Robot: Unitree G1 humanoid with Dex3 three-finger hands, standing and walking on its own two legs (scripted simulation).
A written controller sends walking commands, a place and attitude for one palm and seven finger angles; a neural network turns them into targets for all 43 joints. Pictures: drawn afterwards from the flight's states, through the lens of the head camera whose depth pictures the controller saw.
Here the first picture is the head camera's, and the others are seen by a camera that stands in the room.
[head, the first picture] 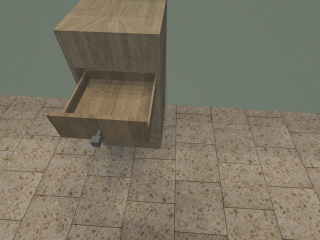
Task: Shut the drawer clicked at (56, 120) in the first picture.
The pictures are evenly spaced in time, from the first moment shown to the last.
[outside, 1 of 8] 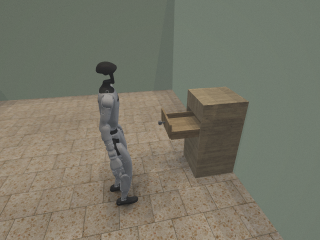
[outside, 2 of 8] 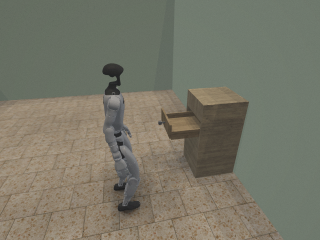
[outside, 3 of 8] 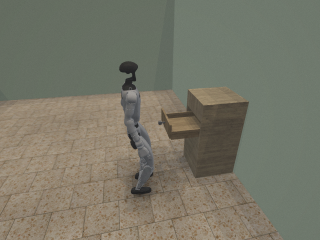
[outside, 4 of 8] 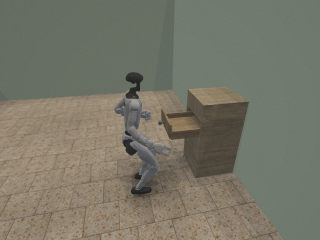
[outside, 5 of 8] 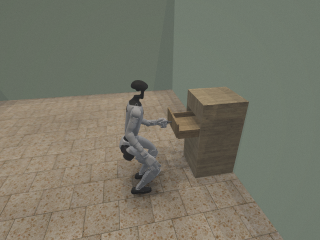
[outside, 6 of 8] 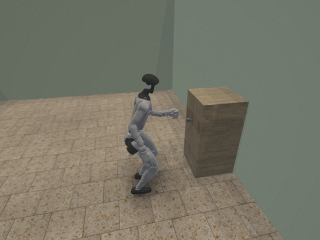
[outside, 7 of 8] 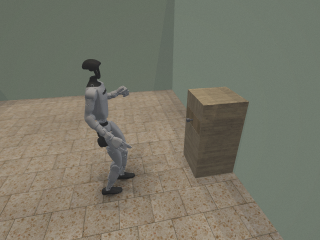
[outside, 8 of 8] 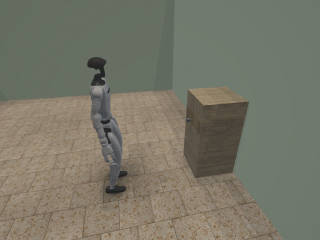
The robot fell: no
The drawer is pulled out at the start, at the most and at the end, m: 0.30 0.30 0.00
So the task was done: yes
